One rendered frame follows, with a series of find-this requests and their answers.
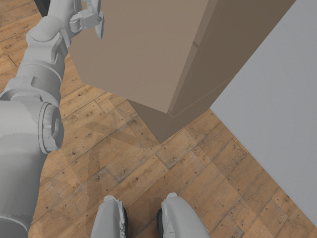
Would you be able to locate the robot left forearm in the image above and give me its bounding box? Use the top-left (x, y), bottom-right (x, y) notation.
top-left (0, 16), bottom-right (71, 108)

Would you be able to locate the handle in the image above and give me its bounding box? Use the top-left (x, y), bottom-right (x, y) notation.
top-left (34, 0), bottom-right (51, 17)

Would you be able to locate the right robot thigh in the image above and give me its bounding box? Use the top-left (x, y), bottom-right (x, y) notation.
top-left (161, 196), bottom-right (211, 238)

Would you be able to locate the robot left hand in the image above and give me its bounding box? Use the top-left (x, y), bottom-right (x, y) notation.
top-left (47, 0), bottom-right (105, 39)

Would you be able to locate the cupboard door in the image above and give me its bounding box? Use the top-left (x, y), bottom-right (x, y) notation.
top-left (50, 0), bottom-right (209, 113)

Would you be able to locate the robot left upper arm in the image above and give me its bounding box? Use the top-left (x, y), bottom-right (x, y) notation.
top-left (0, 101), bottom-right (64, 238)

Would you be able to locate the robot right shin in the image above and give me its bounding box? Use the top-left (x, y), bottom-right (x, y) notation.
top-left (162, 192), bottom-right (177, 238)

